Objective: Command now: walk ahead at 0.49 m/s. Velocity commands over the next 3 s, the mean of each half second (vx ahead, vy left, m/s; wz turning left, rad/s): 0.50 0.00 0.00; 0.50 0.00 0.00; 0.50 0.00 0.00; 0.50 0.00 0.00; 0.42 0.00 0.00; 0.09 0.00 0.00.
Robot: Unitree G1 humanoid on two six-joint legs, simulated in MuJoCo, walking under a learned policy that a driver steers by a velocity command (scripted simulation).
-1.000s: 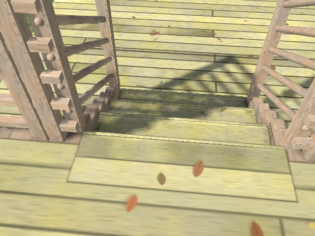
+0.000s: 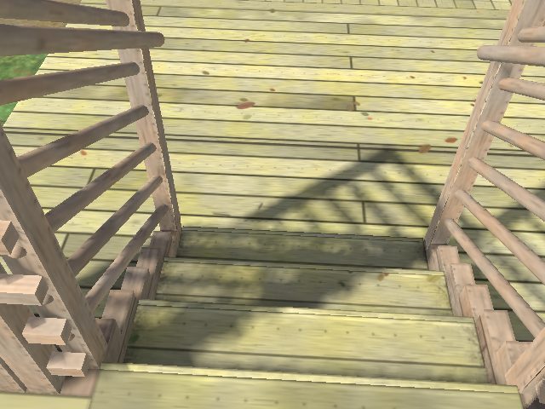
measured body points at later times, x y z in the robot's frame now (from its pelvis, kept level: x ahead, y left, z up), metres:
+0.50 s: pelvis +0.27 -0.08 +0.00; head +0.29 -0.09 +0.45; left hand +0.31 +0.17 -0.13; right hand +0.34 -0.35 -0.14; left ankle +0.28 +0.08 -0.65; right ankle +0.29 -0.16 -0.74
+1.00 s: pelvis +0.49 -0.05 +0.00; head +0.49 -0.03 +0.45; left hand +0.58 +0.23 -0.13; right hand +0.51 -0.31 -0.13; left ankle +0.48 +0.05 -0.74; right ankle +0.49 -0.20 -0.67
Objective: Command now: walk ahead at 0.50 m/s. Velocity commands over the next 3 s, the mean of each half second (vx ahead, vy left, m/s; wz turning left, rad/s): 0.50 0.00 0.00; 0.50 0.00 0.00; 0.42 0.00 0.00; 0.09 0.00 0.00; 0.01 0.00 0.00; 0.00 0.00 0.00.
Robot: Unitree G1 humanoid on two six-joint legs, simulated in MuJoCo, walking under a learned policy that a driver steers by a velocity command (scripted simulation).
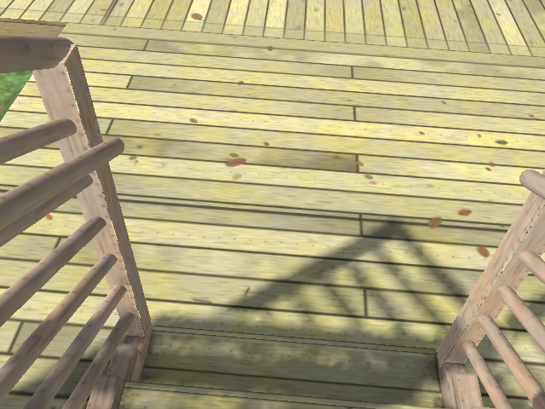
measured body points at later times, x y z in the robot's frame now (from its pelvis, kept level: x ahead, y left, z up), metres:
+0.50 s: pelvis +0.23 -0.11 -0.19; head +0.23 -0.13 +0.26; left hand +0.26 +0.14 -0.33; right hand +0.20 -0.37 -0.35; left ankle +0.13 +0.07 -0.66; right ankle +0.24 -0.19 -0.91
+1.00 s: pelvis +0.48 -0.08 -0.34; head +0.49 -0.06 +0.11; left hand +0.43 +0.18 -0.49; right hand +0.62 -0.33 -0.45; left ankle +0.55 +0.01 -1.08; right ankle +0.29 -0.20 -0.83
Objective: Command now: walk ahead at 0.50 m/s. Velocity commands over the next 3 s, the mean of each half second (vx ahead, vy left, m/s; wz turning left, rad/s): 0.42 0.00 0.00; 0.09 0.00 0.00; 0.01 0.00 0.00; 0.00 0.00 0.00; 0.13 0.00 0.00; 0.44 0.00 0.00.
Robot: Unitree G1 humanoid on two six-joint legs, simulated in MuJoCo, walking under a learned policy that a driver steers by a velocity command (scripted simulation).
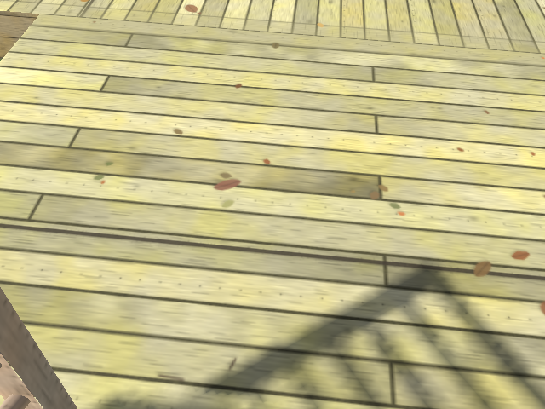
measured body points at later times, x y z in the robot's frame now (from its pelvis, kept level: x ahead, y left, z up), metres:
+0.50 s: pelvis +0.28 -0.02 -0.15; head +0.28 -0.03 +0.30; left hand +0.43 +0.22 -0.25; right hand +0.26 -0.27 -0.30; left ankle +0.09 +0.10 -0.68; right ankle +0.35 -0.11 -0.89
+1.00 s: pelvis +0.37 +0.01 -0.18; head +0.37 +0.01 +0.27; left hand +0.41 +0.24 -0.32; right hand +0.42 -0.22 -0.33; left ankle +0.38 +0.15 -0.90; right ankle +0.34 -0.11 -0.90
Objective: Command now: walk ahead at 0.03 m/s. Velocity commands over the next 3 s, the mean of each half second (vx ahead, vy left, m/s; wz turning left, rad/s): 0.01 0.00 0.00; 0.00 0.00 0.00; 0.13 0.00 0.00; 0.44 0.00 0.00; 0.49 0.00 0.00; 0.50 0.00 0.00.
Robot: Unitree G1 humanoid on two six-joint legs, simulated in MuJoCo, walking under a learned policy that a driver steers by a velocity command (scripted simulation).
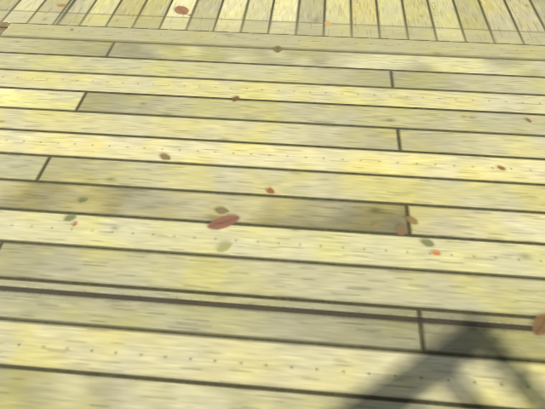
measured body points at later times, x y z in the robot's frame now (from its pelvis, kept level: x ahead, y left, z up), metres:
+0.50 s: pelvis +0.02 +0.02 +0.01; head +0.04 +0.03 +0.46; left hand +0.01 +0.25 -0.15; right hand +0.07 -0.23 -0.14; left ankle +0.01 +0.15 -0.73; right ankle -0.03 -0.11 -0.73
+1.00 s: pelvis +0.02 +0.02 +0.01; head +0.03 +0.03 +0.46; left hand -0.01 +0.26 -0.15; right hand +0.07 -0.23 -0.14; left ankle +0.01 +0.15 -0.73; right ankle -0.03 -0.11 -0.73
